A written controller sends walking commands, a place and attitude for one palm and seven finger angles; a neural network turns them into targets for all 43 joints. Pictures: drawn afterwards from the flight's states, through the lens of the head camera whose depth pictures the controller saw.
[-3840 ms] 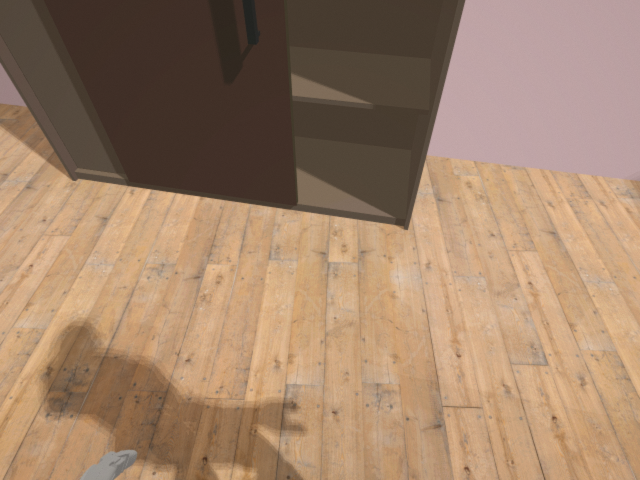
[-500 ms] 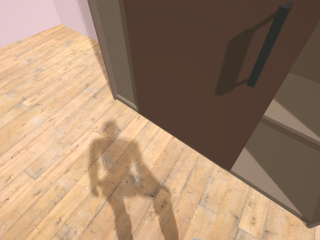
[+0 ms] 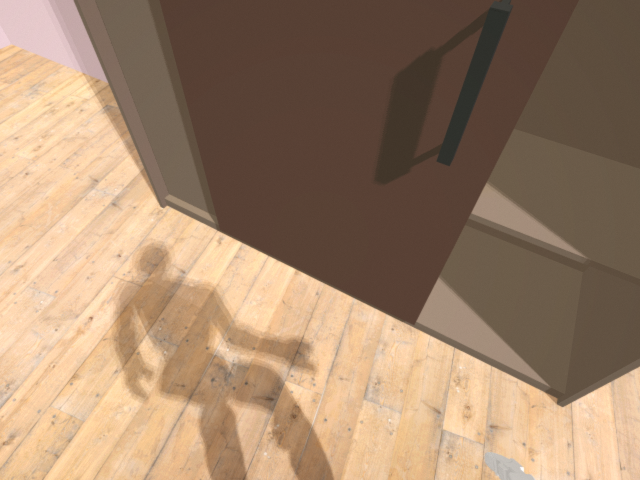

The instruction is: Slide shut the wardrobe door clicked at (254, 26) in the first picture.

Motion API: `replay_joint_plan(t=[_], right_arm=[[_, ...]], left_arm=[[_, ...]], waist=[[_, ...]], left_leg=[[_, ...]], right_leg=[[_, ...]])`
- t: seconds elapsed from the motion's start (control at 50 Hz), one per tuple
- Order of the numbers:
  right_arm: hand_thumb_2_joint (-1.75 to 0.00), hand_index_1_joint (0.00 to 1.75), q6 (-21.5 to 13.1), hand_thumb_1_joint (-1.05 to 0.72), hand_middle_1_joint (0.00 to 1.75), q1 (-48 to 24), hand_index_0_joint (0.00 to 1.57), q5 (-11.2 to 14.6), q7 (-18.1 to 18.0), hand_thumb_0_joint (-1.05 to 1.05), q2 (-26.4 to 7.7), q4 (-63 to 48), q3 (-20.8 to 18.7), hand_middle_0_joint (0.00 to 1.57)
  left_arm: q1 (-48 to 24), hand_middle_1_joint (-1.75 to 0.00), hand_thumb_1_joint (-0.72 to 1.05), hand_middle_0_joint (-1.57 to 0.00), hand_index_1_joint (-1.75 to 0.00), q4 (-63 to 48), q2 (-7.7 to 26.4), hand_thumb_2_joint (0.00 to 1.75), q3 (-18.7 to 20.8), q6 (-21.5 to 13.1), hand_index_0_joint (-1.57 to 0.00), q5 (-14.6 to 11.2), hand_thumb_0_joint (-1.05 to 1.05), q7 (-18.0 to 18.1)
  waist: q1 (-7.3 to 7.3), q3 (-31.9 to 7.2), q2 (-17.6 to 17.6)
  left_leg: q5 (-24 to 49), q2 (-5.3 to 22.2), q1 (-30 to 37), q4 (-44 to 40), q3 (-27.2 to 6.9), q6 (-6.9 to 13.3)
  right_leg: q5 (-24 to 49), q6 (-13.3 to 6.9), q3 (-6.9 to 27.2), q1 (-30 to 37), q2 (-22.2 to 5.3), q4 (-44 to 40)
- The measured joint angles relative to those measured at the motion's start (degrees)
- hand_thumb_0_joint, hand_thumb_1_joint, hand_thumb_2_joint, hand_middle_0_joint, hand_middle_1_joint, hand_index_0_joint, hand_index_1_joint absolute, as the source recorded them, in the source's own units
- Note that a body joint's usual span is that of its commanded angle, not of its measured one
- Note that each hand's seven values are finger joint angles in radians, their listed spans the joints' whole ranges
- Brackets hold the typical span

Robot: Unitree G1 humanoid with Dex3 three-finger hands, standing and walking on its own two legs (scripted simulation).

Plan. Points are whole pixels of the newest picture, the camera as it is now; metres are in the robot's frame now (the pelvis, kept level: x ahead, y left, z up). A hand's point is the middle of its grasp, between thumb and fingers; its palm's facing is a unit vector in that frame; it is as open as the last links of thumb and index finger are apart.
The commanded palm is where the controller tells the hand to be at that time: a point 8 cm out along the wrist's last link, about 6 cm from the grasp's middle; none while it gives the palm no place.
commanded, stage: turn to face it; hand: left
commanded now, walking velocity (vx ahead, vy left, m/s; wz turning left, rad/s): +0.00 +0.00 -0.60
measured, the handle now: (472, 89) +0.70 -0.17 +0.13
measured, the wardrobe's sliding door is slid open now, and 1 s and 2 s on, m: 0.48 0.48 0.48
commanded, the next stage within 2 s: take the last steps up to it in 0.46 s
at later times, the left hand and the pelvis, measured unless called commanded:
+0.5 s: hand out of the picture +0.13 +0.16 -0.16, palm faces -0.29 -0.93 -0.23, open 7.4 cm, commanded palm none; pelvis -0.03 +0.00 +0.00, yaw -17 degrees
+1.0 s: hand out of the picture +0.03 +0.15 -0.16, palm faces -0.23 -0.95 -0.20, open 7.3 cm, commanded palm none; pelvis +0.01 -0.04 +0.01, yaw -19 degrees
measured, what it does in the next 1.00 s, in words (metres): steps on the spot, turning right: left foot, then right foot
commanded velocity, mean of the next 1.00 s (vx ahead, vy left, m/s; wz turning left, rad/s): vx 0.14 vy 0.00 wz -0.24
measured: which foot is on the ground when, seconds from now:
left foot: up 0.00-0.00, down 0.02-0.52, up 0.54-1.00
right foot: down 0.00-0.02, up 0.04-0.50, down 0.52-1.00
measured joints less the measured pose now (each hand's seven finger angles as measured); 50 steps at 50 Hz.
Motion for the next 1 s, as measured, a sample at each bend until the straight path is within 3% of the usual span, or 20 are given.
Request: replay_joint_plan(t=[0.04, 0.08, 0.16, 0.24, 0.32, 0.4, 0.46, 0.5, 0.52, 0.58, 0.64, 0.72, 0.88, 1.0], right_arm=[[-0.89, 0.3, -0.9, -0.91, 0.3, 0.4, 0.2, -0.1, -0.2, 0.0, 0.7, -0.5, 0.5, 0.2], [-0.89, 0.3, -0.8, -0.91, 0.3, 1.3, 0.2, -0.5, 0.1, 0.0, 1.5, -1.1, 1.2, 0.2], [-0.89, 0.3, -0.5, -0.91, 0.3, 3.8, 0.2, -0.9, -0.2, 0.0, 2.4, -1.2, 2.1, 0.2], [-0.89, 0.3, -1.0, -0.91, 0.3, 6.0, 0.2, -0.9, -0.4, 0.0, 2.7, -0.6, 2.3, 0.2], [-0.89, 0.3, -1.3, -0.91, 0.3, 8.3, 0.2, -1.0, -0.3, 0.0, 2.8, 0.5, 2.0, 0.2], [-0.89, 0.3, -1.0, -0.91, 0.3, 10.1, 0.2, -1.2, 0.1, 0.0, 2.3, 2.1, 1.3, 0.2], [-0.89, 0.3, -0.7, -0.91, 0.3, 11.3, 0.2, -1.4, 0.4, 0.0, 1.4, 3.5, 0.7, 0.2], [-0.89, 0.3, -0.5, -0.91, 0.3, 12.4, 0.2, -1.2, 0.6, 0.0, 0.6, 4.3, 0.2, 0.2], [-0.89, 0.3, -0.3, -0.91, 0.3, 13.0, 0.2, -0.9, 0.7, 0.0, 0.0, 4.7, 0.0, 0.2], [-0.89, 0.3, 1.6, -0.91, 0.3, 13.1, 0.2, -0.6, 0.3, 0.0, -1.7, 6.3, -0.4, 0.2], [-0.89, 0.3, 2.3, -0.91, 0.3, 12.9, 0.2, -1.0, 0.4, 0.0, -1.7, 7.4, -0.5, 0.2], [-0.89, 0.3, 1.3, -0.91, 0.3, 12.7, 0.2, -1.7, 1.4, 0.0, -0.9, 7.6, -0.6, 0.2], [-0.89, 0.3, 0.1, -0.91, 0.3, 10.6, 0.2, -1.9, 2.3, 0.0, 0.2, 7.7, -0.7, 0.2], [-0.89, 0.3, -0.8, -0.91, 0.3, 7.7, 0.2, -1.4, 2.8, 0.0, 0.9, 7.1, -0.4, 0.2]], left_arm=[[-0.3, -0.3, 0.9, -0.2, -0.3, -0.4, 1.3, 0.9, 0.4, 0.6, -0.2, -0.5, 0.01, 0.1], [-0.6, -0.3, 0.91, -0.2, -0.3, -0.5, 2.4, 0.9, 0.8, 1.2, -0.2, -0.4, 0.01, 0.0], [-0.7, -0.3, 0.91, -0.2, -0.3, -0.8, 3.9, 0.9, 1.5, 1.7, -0.2, 0.3, 0.01, -0.9], [-1.0, -0.3, 0.91, -0.2, -0.3, -1.0, 4.2, 0.9, 1.5, 1.9, -0.19, 0.1, 0.01, -1.1], [-1.9, -0.3, 0.91, -0.19, -0.3, -0.6, 3.4, 0.9, 0.9, 2.4, -0.19, -0.1, 0.01, -1.1], [-3.5, -0.3, 0.91, -0.19, -0.3, -0.5, 1.8, 0.9, 0.0, 2.5, -0.19, -0.2, 0.01, -1.1], [-4.9, -0.3, 0.91, -0.19, -0.3, -0.7, 0.4, 0.9, -0.8, 2.0, -0.19, -0.3, 0.01, -1.0], [-5.6, -0.3, 0.91, -0.19, -0.3, -1.0, -0.5, 0.9, -1.3, 1.2, -0.19, -0.3, 0.01, -1.0], [-5.8, -0.3, 0.91, -0.19, -0.3, -1.2, -0.9, 0.9, -1.6, 0.4, -0.19, -0.2, 0.01, -0.9], [-6.2, -0.3, 0.91, -0.2, -0.3, -0.9, -3.1, 0.9, -2.7, -1.2, -0.2, -0.4, 0.01, -0.1], [-5.3, -0.3, 0.91, -0.2, -0.3, -0.5, -4.2, 0.9, -2.9, -1.6, -0.2, -0.5, 0.0, 0.5], [-3.2, -0.3, 0.9, -0.2, -0.3, 0.8, -4.7, 0.9, -2.9, -2.3, -0.2, -0.5, 0.0, 0.4], [3.4, -0.3, 0.92, -0.2, -0.3, 4.0, -3.8, 0.9, -2.3, -4.5, -0.2, -0.2, 0.0, 0.4], [9.2, -0.3, 0.91, -0.2, -0.3, 8.1, -3.5, 0.9, -2.3, -4.6, -0.2, 0.3, 0.0, 0.3]], waist=[[-0.22, 0.0, -1.5], [-0.27, 0.0, -2.6], [-0.84, 0.0, -2.7], [-1.4, 0.4, -2.3], [-2.46, 0.9, -1.3], [-3.88, 1.6, 0.0], [-5.02, 1.8, 1.2], [-5.47, 1.6, 1.9], [-5.57, 1.4, 2.6], [-6.23, 1.2, 5.5], [-5.99, 0.0, 5.5], [-5.71, -1.7, 4.7], [-3.16, -3.4, 3.6], [-0.74, -3.2, 2.0]], left_leg=[[5.4, -0.7, 2.8, -5.9, 1.3, 2.4], [5.5, -0.3, 3.4, -5.6, 3.2, 4.4], [5.9, 1.4, 6.1, -8.8, 6.0, 5.2], [6.9, 2.4, 7.4, -10.9, 8.6, 5.3], [7.0, 3.5, 7.6, -11.2, 10.6, 5.2], [6.6, 4.9, 7.1, -10.0, 12.6, 4.4], [5.8, 6.0, 6.1, -8.0, 13.9, 3.5], [4.8, 6.7, 5.0, -5.6, 14.7, 2.5], [3.8, 7.4, 4.1, -3.3, 14.7, 1.9], [-6.2, 6.6, -1.3, 9.9, 8.1, 0.9], [-4.6, 5.2, -5.4, 20.2, 4.4, 0.4], [1.4, 5.3, -7.8, 23.4, 2.7, -0.1], [4.1, 5.2, -7.1, 15.7, 2.5, 0.4], [2.3, 3.9, -5.2, 7.4, 3.3, 2.0]], right_leg=[[-2.1, 0.6, 1.5, -1.6, 0.3, 3.4], [-11.6, 1.5, 0.0, -4.8, 0.3, 13.3], [-12.6, 3.3, -3.4, -10.3, -1.4, 33.0], [-10.5, 4.5, -4.3, -10.8, -4.1, 39.0], [-12.2, 5.0, -5.6, -7.9, -6.1, 34.2], [-15.1, 4.4, -8.1, -3.5, -7.0, 23.8], [-15.2, 3.3, -9.6, 0.1, -6.5, 15.6], [-9.8, 2.3, -10.5, 3.7, -6.0, 6.9], [-7.4, 0.6, -10.8, 5.1, -5.7, 3.5], [-8.3, -1.6, -11.3, 5.0, -4.3, 4.4], [-7.1, -2.2, -10.9, 6.8, -3.9, 1.4], [-4.8, -2.9, -10.7, 9.4, -3.1, -3.3], [-3.3, -3.7, -10.3, 13.3, -1.3, -8.8], [-4.8, -2.8, -9.5, 15.9, -1.4, -9.8]])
